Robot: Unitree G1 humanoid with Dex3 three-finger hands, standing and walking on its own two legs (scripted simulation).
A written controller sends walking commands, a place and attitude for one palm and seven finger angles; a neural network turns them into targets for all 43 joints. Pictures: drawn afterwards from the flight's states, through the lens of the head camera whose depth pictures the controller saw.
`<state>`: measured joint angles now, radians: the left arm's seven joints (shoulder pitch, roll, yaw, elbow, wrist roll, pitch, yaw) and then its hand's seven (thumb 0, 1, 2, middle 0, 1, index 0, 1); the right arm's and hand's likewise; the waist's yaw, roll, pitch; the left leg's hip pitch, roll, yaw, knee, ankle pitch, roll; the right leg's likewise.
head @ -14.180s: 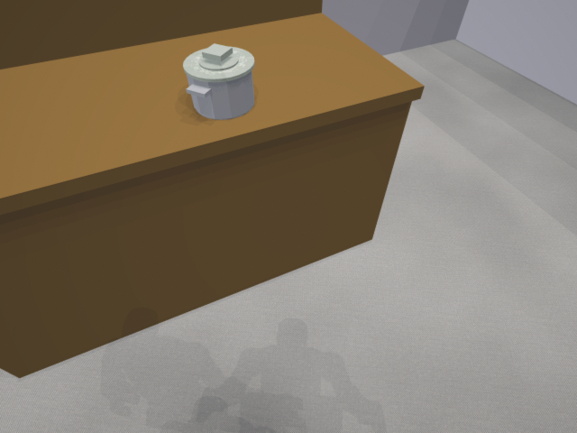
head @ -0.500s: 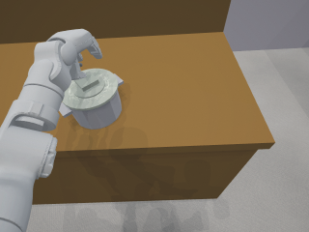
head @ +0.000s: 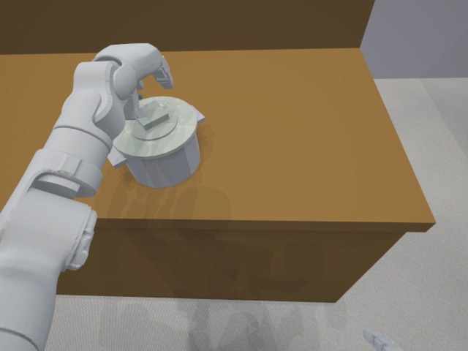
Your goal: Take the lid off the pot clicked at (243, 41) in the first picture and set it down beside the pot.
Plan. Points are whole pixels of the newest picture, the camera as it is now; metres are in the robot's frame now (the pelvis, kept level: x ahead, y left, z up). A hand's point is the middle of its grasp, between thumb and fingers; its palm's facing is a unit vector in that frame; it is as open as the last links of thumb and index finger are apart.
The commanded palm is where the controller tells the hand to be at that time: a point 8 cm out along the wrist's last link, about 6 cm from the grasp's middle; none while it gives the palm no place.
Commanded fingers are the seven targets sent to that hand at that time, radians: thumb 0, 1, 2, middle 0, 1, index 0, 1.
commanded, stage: move the open hand above the knob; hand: left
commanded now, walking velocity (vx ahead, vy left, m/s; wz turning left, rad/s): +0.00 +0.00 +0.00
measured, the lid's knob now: (150, 115) +0.52 +0.15 +0.11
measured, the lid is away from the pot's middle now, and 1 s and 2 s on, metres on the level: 0.00 0.00 0.00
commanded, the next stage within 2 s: lower the open fingers around the knob in 0.12 s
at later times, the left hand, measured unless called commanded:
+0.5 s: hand (143, 103) +0.49 +0.14 +0.17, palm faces -0.38 -0.06 -0.92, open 10.2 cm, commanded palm +0.48 +0.15 +0.22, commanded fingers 0.00 -0.35 1.53 -0.84 -0.08 -0.84 -0.08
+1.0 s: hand (146, 117) +0.48 +0.14 +0.14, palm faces -0.39 -0.04 -0.92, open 10.2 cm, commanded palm +0.49 +0.15 +0.20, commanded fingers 0.00 -0.35 1.53 -0.84 -0.08 -0.84 -0.08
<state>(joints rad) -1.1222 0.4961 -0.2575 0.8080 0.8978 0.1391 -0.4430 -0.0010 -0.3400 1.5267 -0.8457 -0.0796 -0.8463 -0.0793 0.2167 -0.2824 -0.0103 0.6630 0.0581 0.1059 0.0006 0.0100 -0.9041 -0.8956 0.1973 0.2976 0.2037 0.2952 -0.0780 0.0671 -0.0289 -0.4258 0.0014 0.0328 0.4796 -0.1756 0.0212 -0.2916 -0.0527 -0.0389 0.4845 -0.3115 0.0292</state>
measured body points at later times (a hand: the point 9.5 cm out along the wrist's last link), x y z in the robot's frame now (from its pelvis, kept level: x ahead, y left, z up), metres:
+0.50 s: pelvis +0.00 +0.00 +0.00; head +0.04 -0.03 +0.45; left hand +0.50 +0.14 +0.22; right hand +0.05 -0.28 -0.13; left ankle +0.04 +0.11 -0.74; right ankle -0.05 -0.14 -0.74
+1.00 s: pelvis +0.00 +0.00 +0.00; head +0.05 -0.02 +0.45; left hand +0.50 +0.14 +0.19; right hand +0.07 -0.28 -0.13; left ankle +0.04 +0.11 -0.74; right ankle -0.05 -0.14 -0.74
